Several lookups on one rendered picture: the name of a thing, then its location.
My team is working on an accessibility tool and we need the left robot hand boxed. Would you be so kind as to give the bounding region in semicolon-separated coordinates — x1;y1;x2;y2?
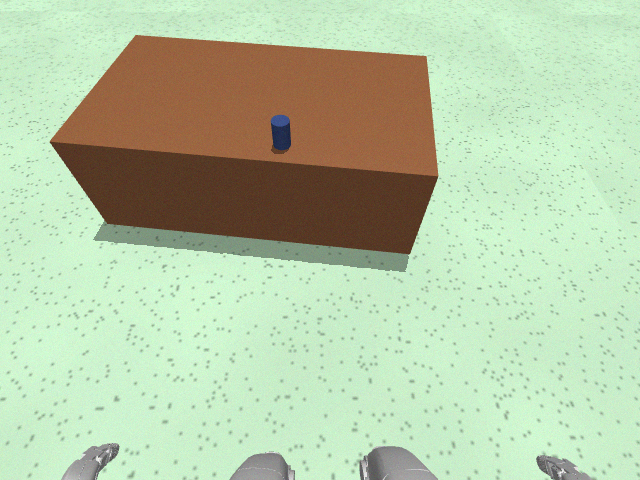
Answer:
61;443;119;480

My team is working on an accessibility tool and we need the right robot hand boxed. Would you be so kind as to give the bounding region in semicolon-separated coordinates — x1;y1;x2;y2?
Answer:
536;455;592;480

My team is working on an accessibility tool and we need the can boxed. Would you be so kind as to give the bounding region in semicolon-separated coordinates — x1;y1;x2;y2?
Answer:
271;115;291;150

